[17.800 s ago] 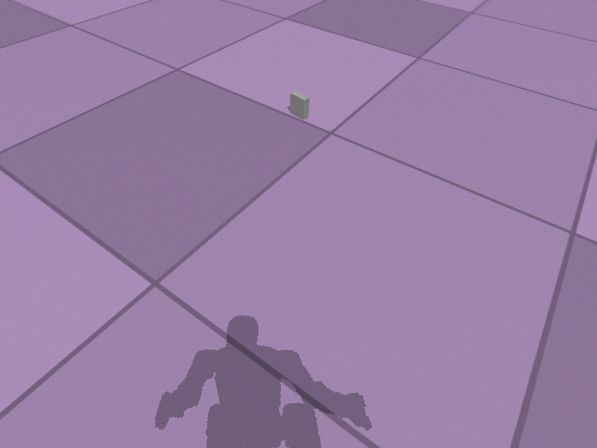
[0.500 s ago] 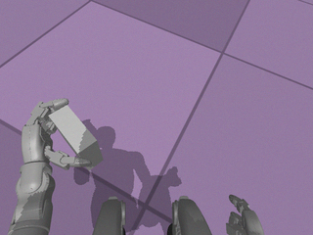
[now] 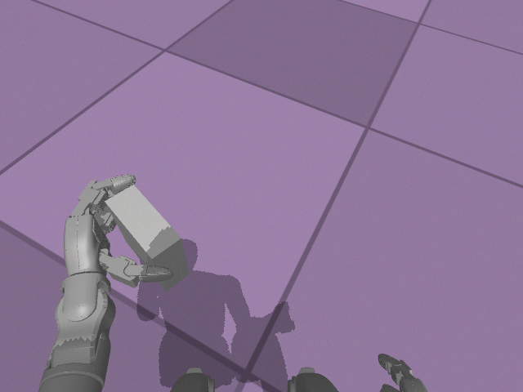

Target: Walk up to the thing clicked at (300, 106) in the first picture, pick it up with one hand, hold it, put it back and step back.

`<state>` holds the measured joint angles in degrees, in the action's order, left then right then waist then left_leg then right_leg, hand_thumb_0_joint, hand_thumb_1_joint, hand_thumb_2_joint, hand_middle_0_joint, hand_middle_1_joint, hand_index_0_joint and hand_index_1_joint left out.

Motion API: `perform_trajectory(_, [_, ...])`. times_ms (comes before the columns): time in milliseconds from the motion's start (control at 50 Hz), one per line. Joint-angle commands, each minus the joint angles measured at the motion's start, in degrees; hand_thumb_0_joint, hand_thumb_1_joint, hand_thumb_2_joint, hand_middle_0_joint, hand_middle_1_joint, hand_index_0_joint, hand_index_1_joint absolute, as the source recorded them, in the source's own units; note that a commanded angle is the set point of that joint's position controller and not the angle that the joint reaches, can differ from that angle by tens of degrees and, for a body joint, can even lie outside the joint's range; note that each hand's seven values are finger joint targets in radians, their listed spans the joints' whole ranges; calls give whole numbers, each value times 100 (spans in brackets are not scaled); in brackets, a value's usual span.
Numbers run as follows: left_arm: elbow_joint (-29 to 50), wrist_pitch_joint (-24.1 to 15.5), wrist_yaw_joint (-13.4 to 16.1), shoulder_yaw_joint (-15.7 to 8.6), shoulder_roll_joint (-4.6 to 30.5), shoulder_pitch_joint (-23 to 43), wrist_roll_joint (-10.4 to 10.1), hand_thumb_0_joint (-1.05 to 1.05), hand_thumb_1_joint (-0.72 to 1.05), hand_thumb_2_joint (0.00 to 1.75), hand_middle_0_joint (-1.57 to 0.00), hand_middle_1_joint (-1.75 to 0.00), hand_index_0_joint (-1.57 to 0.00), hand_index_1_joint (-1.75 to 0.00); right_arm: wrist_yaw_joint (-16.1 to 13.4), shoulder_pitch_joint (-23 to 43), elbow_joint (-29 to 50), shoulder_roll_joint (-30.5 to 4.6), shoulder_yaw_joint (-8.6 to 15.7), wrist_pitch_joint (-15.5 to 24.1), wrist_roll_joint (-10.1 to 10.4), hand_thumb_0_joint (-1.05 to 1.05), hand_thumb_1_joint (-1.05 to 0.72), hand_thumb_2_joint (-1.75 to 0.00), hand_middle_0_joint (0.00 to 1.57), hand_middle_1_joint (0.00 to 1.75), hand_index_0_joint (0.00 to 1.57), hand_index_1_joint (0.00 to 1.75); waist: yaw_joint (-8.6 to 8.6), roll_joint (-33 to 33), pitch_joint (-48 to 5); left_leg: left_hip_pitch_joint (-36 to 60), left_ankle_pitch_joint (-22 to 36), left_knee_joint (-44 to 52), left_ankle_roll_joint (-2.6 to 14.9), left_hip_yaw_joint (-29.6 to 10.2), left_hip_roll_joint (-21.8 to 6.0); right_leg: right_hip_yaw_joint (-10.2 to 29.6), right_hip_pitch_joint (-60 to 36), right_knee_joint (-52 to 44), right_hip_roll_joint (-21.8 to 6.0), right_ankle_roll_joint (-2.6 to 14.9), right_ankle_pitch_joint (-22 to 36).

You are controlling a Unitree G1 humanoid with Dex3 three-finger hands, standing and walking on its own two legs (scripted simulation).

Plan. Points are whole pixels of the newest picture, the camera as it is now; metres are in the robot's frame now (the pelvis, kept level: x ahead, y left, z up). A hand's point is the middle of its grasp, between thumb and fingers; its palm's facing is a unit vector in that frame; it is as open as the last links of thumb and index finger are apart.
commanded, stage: hold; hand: left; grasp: from the side
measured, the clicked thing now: (150, 240) +0.36 +0.16 +0.01
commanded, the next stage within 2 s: crouch in 0.96 s
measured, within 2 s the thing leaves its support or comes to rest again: neither
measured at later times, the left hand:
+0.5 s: hand (137, 214) +0.36 +0.16 +0.08, palm faces +0.22 -0.97 -0.02, open 14.2 cm
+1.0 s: hand (136, 209) +0.36 +0.16 +0.10, palm faces +0.23 -0.97 -0.01, open 14.2 cm
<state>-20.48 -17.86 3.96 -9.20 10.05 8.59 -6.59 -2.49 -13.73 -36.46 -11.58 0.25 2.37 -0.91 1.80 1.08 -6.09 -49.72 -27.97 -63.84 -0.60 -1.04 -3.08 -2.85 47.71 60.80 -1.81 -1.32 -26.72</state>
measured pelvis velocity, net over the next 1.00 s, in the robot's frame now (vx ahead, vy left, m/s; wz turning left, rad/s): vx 0.02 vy -0.01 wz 0.00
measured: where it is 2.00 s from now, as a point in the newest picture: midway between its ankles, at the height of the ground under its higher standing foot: outside the picture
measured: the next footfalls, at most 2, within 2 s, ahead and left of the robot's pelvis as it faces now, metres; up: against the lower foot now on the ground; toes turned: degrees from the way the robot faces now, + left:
none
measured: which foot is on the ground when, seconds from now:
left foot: down 0.00-1.00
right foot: down 0.00-1.00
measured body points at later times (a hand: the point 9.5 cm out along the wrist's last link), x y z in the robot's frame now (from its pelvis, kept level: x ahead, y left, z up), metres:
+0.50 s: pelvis +0.02 -0.01 +0.03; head +0.07 +0.00 +0.47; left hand +0.34 +0.21 +0.08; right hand +0.14 -0.25 -0.09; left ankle +0.03 +0.12 -0.66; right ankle +0.03 -0.14 -0.66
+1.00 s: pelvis +0.02 -0.01 +0.04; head +0.06 -0.01 +0.49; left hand +0.34 +0.21 +0.10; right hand +0.15 -0.25 -0.07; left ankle +0.03 +0.12 -0.66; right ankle +0.03 -0.14 -0.66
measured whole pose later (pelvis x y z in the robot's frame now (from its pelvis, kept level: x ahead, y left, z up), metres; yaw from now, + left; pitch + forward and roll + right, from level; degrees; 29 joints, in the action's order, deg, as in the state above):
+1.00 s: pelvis +0.02 -0.01 +0.04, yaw +0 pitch +8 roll -1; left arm -21.2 -18.9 5.8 -7.8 7.7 6.9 -6.9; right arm -2.5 -12.7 -38.0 -11.7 0.6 0.2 -1.1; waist 1.1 1.0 -3.2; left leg -33.7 -24.2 -50.2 -1.3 -0.1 -3.1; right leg -2.6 32.5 48.2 -1.5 -0.8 -23.4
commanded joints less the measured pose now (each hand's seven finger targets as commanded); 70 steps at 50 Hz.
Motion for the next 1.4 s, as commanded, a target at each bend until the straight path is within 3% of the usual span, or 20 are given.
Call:
perform_trajectory(0, [1006, -415, 104, -204, 567, 1261, -10, 0, -22, 95, -104, -117, -107, -116, -51, 5, 605, -773, 273, 180, 6, 0, -92, -90, 20, 30, 20, 30, -23, 68, -1581, 1384, 1031, 1257, 57, -78, 190, -34, -1052, -1008, 184, 195, 1141])
perform_trajectory(140, [1224, -477, 139, -97, 590, 1508, 15, 0, -18, 98, -104, -119, -107, -118, -79, 56, 584, -767, 265, 138, -5, 0, -92, -90, 20, 30, 20, 30, -17, 30, -1438, 1631, 1030, 1538, 46, -64, 190, -46, -1320, -1271, 193, 177, 1165])
perform_trajectory(240, [1079, -446, 159, -25, 489, 1386, 7, 0, -22, 100, -105, -120, -107, -120, -98, -12, 509, -766, 267, 107, -16, 0, -92, -90, 20, 30, 20, 30, 1, 24, -1544, 1914, 1544, 1564, 36, -10, 194, -12, -1581, -1356, 201, 170, 1669])
perform_trajectory(420, [1148, -514, 218, -175, 657, 1563, 54, 0, -23, 100, -106, -121, -108, -121, -91, 84, 508, -752, 269, 42, -26, 0, -93, -90, 20, 30, 20, 30, -58, -56, -1410, 1913, 1465, 1758, 48, 65, 229, 33, -1897, -1600, 177, 130, 1649])
perform_trajectory(440, [1027, -501, 212, -70, 491, 1430, 51, 0, -24, 100, -106, -121, -108, -121, -82, 115, 518, -722, 256, 42, -27, 0, -93, -90, 20, 30, 20, 30, -54, -81, -1365, 1968, 1471, 1771, 42, 81, 230, 41, -1909, -1614, 180, 129, 1652])
perform_trajectory(500, [1224, -529, 223, -90, 505, 1539, 0, 0, -24, 101, -107, -122, -109, -122, -86, 66, 467, -756, 286, 40, -22, 0, -93, -90, 20, 30, 20, 30, -32, 17, -1517, 2160, 1788, 1769, 28, 83, 217, 26, -1990, -1598, 199, 135, 1951])
perform_trajectory(620, [1003, -503, 223, -87, 408, 1326, -13, 0, -25, 104, -109, -125, -112, -126, -62, 156, 527, -716, 252, 7, -11, 0, -93, -90, 20, 30, 20, 30, -41, -183, -1369, 2050, 1572, 1875, 50, 84, 234, 35, -2141, -1742, 195, 104, 1778])
perform_trajectory(820, [1208, -552, 226, -108, 496, 1389, 0, 0, -27, 108, -112, -130, -114, -130, -45, 214, 539, -776, 288, -7, 8, 0, -94, -90, 20, 30, 20, 30, -71, -42, -1327, 2398, 1937, 1993, 26, 84, 219, 26, -2239, -1781, 217, 134, 2061])
perform_trajectory(900, [1116, -522, 215, 39, 314, 1241, -26, 0, -29, 107, -112, -129, -114, -129, -43, 219, 533, -740, 266, -10, 5, 0, -93, -90, 20, 30, 20, 30, -35, -228, -1230, 2328, 1882, 2012, 57, 118, 225, 46, -2323, -1884, 202, 92, 2107])
perform_trajectory(940, [1442, -568, 220, -110, 541, 1417, -12, 0, -29, 107, -112, -129, -114, -129, -36, 283, 519, -755, 290, 1, 9, 0, -93, -91, 20, 30, 20, 30, -102, -23, -1227, 2379, 1765, 2076, 39, 144, 240, 51, -2327, -1927, 186, 103, 1966])
perform_trajectory(960, [1100, -520, 208, 12, 373, 1139, 18, 0, -29, 108, -112, -129, -114, -130, -36, 260, 528, -733, 267, -24, 0, 0, -94, -91, 20, 30, 20, 30, -50, -117, -1199, 2391, 1767, 2088, 40, 122, 231, 39, -2332, -1921, 202, 106, 1949])
perform_trajectory(1000, [1001, -496, 178, 8, 288, 1017, -23, 0, -28, 108, -111, -128, -113, -129, -13, 288, 554, -776, 291, -14, 11, 0, -93, -90, 20, 30, 20, 30, -64, -156, -1140, 2390, 1810, 2127, 31, 104, 214, 13, -2316, -1907, 226, 130, 1959])
perform_trajectory(1040, [1476, -566, 191, -138, 525, 1358, -43, 0, -20, 116, -120, -136, -122, -137, -14, 261, 546, -774, 302, -14, 13, 0, -91, -91, 20, 30, 20, 30, -104, -2, -1306, 2476, 1902, 2123, 26, 114, 227, 22, -2408, -1920, 211, 127, 2048])
perform_trajectory(1120, [1221, -539, 190, -30, 396, 1298, -2, 0, -3, 103, -115, -122, -117, -121, -1, 334, 563, -730, 279, 10, 15, 0, -87, -90, 20, 30, 20, 30, -37, -179, -955, 2295, 1578, 2157, 53, 111, 222, 24, -2211, -1980, 208, 111, 1767])
perform_trajectory(1140, [699, -504, 184, 34, 272, 1090, 27, 0, -4, 101, -113, -119, -115, -119, 4, 324, 537, -757, 292, 12, 7, 0, -87, -90, 20, 30, 20, 30, 33, -307, -899, 2246, 1525, 2127, 67, 117, 218, 36, -2138, -1978, 210, 104, 1725])
perform_trajectory(1180, [1059, -614, 220, -103, 456, 1479, 58, 0, 0, 101, -112, -119, -115, -118, 25, 288, 487, -749, 317, 23, -16, 0, -87, -89, 20, 30, 20, 30, -32, -133, -1047, 2159, 1498, 2085, 57, 112, 230, 44, -2143, -1915, 180, 115, 1703])
perform_trajectory(1220, [426, -651, 226, -25, 221, 1164, 72, 0, -3, 103, -113, -121, -115, -120, 49, 250, 452, -754, 327, 33, -35, 0, -87, -89, 20, 30, 20, 30, 38, -332, -879, 2019, 1454, 1986, 74, 101, 213, 34, -1914, -1822, 193, 119, 1665])
perform_trajectory(1280, [72, -905, 241, -126, 243, 1478, 107, 0, 0, 105, -114, -123, -117, -123, 105, 276, 390, -781, 366, 76, -81, 0, -87, -89, 20, 30, 20, 30, 85, -302, -832, 1703, 1231, 1782, 76, 62, 205, 41, -1498, -1586, 175, 150, 1440])
perform_trajectory(1360, [-468, -1459, 260, -317, 274, 1729, 146, 0, -1, 111, -117, -129, -119, -128, 203, 200, 312, -808, 423, 79, -162, 0, -86, -89, 20, 30, 20, 30, 87, -240, -1172, 1142, 1106, 1211, 62, 40, 216, 75, -874, -985, 150, 193, 1302])
perform_trajectory(1380, [-518, -1633, 279, -512, 417, 1813, 130, 0, -2, 113, -119, -131, -121, -131, 228, 238, 293, -813, 428, 93, -177, 0, -87, -89, 20, 30, 20, 30, 11, -123, -1167, 923, 1005, 1043, 53, 35, 232, 84, -661, -811, 142, 208, 1178])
